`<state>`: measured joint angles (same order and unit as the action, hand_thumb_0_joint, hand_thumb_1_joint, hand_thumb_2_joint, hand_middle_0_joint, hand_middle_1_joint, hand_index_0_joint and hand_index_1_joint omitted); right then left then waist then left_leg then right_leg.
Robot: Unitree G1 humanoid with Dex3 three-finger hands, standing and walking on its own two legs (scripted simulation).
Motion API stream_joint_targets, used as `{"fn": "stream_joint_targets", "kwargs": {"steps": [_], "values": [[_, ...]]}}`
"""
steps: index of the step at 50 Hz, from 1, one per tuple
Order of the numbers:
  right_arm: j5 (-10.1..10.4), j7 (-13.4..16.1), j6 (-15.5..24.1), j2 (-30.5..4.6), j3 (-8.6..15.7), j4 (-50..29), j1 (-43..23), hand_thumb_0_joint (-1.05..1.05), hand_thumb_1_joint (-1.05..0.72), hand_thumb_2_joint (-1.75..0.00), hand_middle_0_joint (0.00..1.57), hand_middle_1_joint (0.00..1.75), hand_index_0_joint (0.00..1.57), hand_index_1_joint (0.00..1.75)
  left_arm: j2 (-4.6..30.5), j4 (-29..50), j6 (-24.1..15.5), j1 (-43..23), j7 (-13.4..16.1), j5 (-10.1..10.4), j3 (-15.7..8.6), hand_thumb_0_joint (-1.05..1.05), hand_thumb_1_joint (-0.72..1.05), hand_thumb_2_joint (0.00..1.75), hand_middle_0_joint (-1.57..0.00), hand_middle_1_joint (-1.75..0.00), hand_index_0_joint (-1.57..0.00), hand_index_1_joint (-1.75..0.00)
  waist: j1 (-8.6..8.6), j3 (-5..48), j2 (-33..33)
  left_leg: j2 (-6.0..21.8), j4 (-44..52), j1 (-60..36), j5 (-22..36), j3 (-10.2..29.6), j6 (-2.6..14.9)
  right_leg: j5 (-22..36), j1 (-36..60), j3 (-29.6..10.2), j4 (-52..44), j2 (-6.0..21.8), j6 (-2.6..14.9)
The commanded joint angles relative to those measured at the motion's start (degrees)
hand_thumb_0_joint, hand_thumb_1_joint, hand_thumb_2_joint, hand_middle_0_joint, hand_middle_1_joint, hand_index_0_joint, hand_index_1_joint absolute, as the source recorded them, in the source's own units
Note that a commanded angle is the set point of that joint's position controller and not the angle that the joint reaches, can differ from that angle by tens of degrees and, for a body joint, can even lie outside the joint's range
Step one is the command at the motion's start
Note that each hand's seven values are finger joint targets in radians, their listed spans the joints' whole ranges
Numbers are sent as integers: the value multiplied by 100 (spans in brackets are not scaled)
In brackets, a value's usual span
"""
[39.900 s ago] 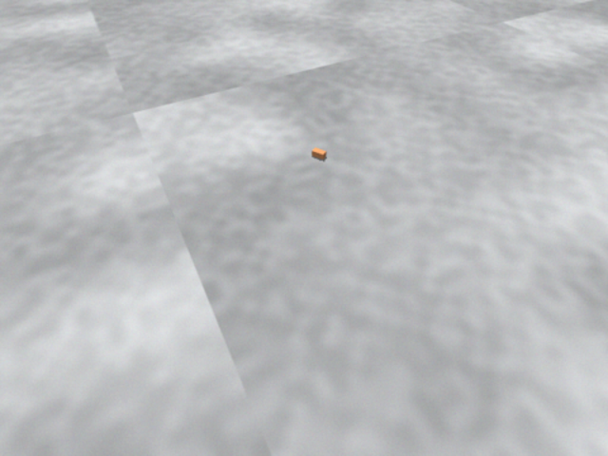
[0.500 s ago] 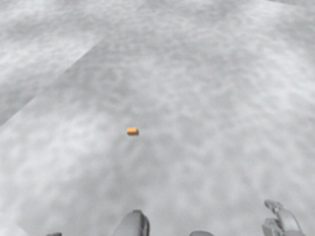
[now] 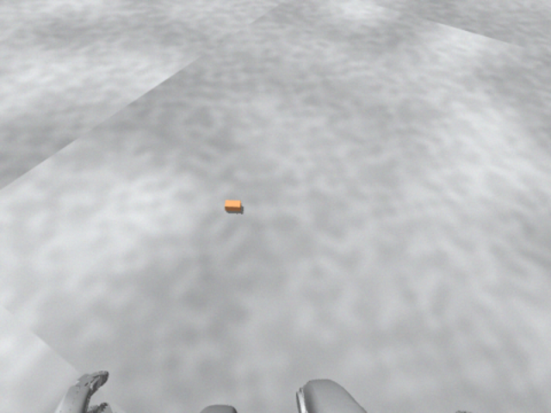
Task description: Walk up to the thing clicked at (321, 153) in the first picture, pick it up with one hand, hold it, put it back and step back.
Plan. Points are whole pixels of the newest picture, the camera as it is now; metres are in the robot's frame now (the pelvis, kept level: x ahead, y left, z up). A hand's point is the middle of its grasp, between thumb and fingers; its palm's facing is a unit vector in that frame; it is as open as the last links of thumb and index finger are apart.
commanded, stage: step back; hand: left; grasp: from above
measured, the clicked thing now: (233, 205) +0.99 +0.19 -0.75
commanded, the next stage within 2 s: stand in 1.32 s
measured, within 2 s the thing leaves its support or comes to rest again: neither
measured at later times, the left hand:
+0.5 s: hand out of the picture -0.06 +0.28 -0.14, palm faces +0.01 -0.90 -0.43, open 7.4 cm
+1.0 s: hand out of the picture -0.05 +0.24 -0.13, palm faces +0.04 -0.92 -0.40, open 7.4 cm
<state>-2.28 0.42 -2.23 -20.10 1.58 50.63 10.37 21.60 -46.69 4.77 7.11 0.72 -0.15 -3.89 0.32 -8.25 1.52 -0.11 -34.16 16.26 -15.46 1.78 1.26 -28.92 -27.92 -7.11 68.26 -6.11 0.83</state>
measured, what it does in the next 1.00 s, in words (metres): steps on the spot: right foot, then left foot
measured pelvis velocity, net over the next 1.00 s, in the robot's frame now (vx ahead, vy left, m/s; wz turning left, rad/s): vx -0.09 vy -0.03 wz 0.00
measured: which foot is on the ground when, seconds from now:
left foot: down 0.00-0.20, up 0.22-0.44, down 0.46-0.78, up 0.80-1.00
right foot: up 0.00-0.14, down 0.16-0.50, up 0.52-0.72, down 0.74-1.00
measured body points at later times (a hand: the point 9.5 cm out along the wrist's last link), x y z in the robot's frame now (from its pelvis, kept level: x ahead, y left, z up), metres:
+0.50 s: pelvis -0.13 -0.01 -0.01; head -0.11 -0.01 +0.44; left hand -0.06 +0.32 -0.12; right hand -0.06 -0.32 -0.14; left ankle -0.12 +0.12 -0.73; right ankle -0.12 -0.14 -0.73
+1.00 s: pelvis -0.09 -0.03 +0.01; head -0.07 -0.05 +0.45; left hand -0.05 +0.28 -0.11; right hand -0.02 -0.35 -0.13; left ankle -0.05 +0.12 -0.70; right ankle -0.10 -0.13 -0.73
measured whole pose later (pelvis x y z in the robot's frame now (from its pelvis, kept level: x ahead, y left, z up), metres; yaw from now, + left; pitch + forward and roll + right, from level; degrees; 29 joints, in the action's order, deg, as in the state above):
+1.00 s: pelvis -0.09 -0.03 +0.01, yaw +0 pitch -3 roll +0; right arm -1.3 -0.6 0.1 -23.0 3.3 56.1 12.6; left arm 19.7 -56.1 -2.9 13.9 -0.3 -1.4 -3.2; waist -2.2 -4.5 -2.6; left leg 0.3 -45.9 22.6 -22.7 4.2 -0.1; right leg -17.0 -10.0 3.7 29.6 0.4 1.9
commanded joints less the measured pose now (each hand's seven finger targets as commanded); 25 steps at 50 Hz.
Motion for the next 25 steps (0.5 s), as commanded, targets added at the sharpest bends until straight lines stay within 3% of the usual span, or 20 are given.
{"fn": "stream_joint_targets", "kwargs": {"steps": [1, 2, 4, 5, 7, 8, 9, 10, 11, 12, 14, 15, 16, 19, 21, 22, 23, 24, 25], "values": [[-6, 120, 135, -1430, 432, -660, -562, 0, -90, -90, 20, 30, 20, 30, 1031, 271, -213, 360, 52, -45, -352, 0, 90, 90, -20, -30, -20, -30, -179, 599, -1012, 1304, 1028, -343, 1799, 1014, 1171, -63, 237, -5, -515, 267, -197], [13, 126, 113, -1406, 438, -643, -476, 0, -90, -90, 20, 30, 20, 30, 984, 307, -273, 312, 54, -65, -305, 0, 90, 90, -20, -30, -20, -30, -99, 700, -1141, 1352, 842, -755, 2058, 997, 1212, -152, 189, 94, -1206, 401, -242], [8, 102, 87, -1500, 471, -595, -222, 0, -90, -90, 20, 30, 20, 30, 951, 232, -395, 377, 44, -85, -272, 0, 90, 90, -20, -30, -20, -30, 43, 1107, -1319, 1358, 621, -1295, 1750, 948, 1180, -65, 493, 338, -2651, 633, -193], [8, 85, 47, -1554, 483, -531, -186, 0, -90, -90, 20, 30, 20, 30, 993, 131, -462, 447, 54, -82, -284, 0, 90, 90, -20, -30, -20, -30, 127, 1324, -1274, 1264, 463, -1448, 1557, 891, 1122, 0, 715, 537, -3285, 549, -197], [49, 47, -55, -1695, 516, -511, -359, 0, -90, -90, 20, 30, 20, 30, 920, -267, -544, 966, 69, -129, -273, 0, 90, 90, -20, -30, -20, -30, -112, 1488, -1202, 1076, 10, -935, 1219, 554, 871, 1210, 1724, 928, -4988, 409, -54], [96, 29, -77, -1427, 432, -508, -347, 0, -90, -90, 20, 30, 20, 30, 1108, -375, -586, 1050, 90, -189, -340, 0, 90, 90, -20, -30, -20, -30, -129, 1449, -824, 826, -454, -268, 812, 430, 649, 1496, 2193, 317, -5053, 632, 39], [130, 14, -50, -1138, 331, -616, -299, 0, -90, -90, 20, 30, 20, 30, 1532, -333, -627, 950, 88, -262, -451, 0, 90, 90, -20, -30, -20, -30, -76, 1253, 275, 241, -1076, 1144, -498, 205, 277, 1255, 2580, -1102, -4883, 1365, 345], [98, 55, -34, -1037, 311, -735, -429, 0, -90, -90, 20, 30, 20, 30, 1966, -129, -612, 621, 70, -264, -552, 0, 90, 90, -20, -30, -20, -30, -153, 952, 784, -233, -1494, 1590, -1621, 308, -63, 503, 1691, -2069, -5052, 2410, 882], [88, 108, -51, -1342, 449, -668, -692, 0, -90, -90, 20, 30, 20, 30, 2280, -3, -603, 240, 104, -287, -579, 0, 90, 90, -20, -30, -20, -30, -404, 641, 1136, -11, -2197, 910, -1761, 878, -167, 179, 331, -2741, -5307, 3052, 1521], [149, 71, -38, -1539, 530, -536, -556, 0, -90, -90, 20, 30, 20, 30, 2022, 55, -622, -165, 125, -258, -529, 0, 90, 90, -20, -30, -20, -30, -136, 374, 924, 155, -2560, 456, -1458, 1063, -152, 270, -178, -2326, -5282, 2947, 1447], [177, 12, 32, -1356, 443, -340, -440, 0, -90, -90, 20, 30, 20, 30, 1469, 11, -685, -226, 125, -225, -370, 0, 90, 90, -20, -30, -20, -30, 25, 389, 285, -353, -2595, 843, -965, 717, -138, 2327, 824, -704, -4549, 2016, 1075], [145, 22, 59, -1193, 386, -353, -410, 0, -90, -90, 20, 30, 20, 30, 1406, -98, -683, 33, 129, -208, -382, 0, 90, 90, -20, -30, -20, -30, -56, 492, 403, -403, -2547, 982, -917, 651, -154, 2550, 1091, -473, -4374, 1841, 930], [130, 22, 90, -1142, 354, -360, -429, 0, -90, -90, 20, 30, 20, 30, 1459, -151, -692, 261, 117, -218, -404, 0, 90, 90, -20, -30, -20, -30, -173, 556, 562, -315, -2211, 921, -949, 541, -189, 2307, 1207, -504, -4366, 1790, 906], [50, -53, 187, -1171, 369, -362, -592, 0, -90, -90, 20, 30, 20, 30, 1589, -176, -692, 490, 69, -285, -439, 0, 90, 90, -20, -30, -20, -30, -409, 471, 856, -95, -867, 950, -1293, 128, -226, 822, 1698, -676, -4568, 1836, 905], [35, -93, 271, -1117, 399, -174, -182, 0, -90, -90, 20, 30, 20, 30, 1614, -131, -635, 237, 23, -251, -428, 0, 90, 90, -20, -30, -20, -30, -199, 598, 1011, -30, 340, 164, -1217, -100, -181, 272, 1447, -673, -4479, 1934, 901], [45, -91, 322, -1094, 444, -25, 39, 0, -90, -90, 20, 30, 20, 30, 1552, -143, -576, 209, -8, -221, -362, 0, 90, 90, -20, -30, -20, -30, -91, 668, 856, -196, 1188, -484, -720, -242, -120, 241, 1206, -452, -4174, 1764, 775], [9, -63, 377, -1183, 515, 79, 218, 0, -90, -90, 20, 30, 20, 30, 1285, -148, -549, 347, -21, -217, -263, 0, 90, 90, -20, -30, -20, -30, -45, 831, 446, -100, 1568, -1128, -425, 176, -41, 563, 940, -232, -3545, 1565, 568], [-53, -28, 436, -1383, 583, 120, 373, 0, -90, -90, 20, 30, 20, 30, 934, -162, -544, 554, -33, -170, -187, 0, 90, 90, -20, -30, -20, -30, -80, 1055, -360, 660, 1829, -1729, -969, 1485, 208, 582, 266, 93, -2597, 1181, 326], [-44, -33, 456, -1819, 619, 14, 151, 0, -90, -90, 20, 30, 20, 30, 787, -158, -563, 403, -38, -60, -126, 0, 90, 90, -20, -30, -20, -30, -75, 835, -1148, 1653, 2184, -1545, -2163, 3016, 797, -55, -621, 868, -2096, 567, 45]]}}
